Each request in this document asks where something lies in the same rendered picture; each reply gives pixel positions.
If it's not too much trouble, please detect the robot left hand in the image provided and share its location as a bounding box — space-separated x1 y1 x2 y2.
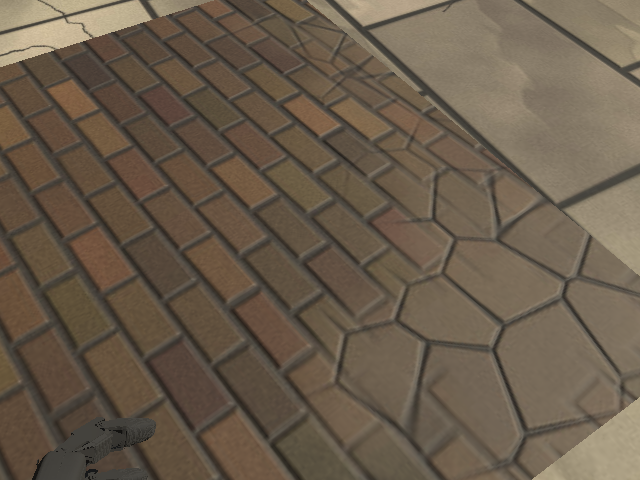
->
32 417 156 480

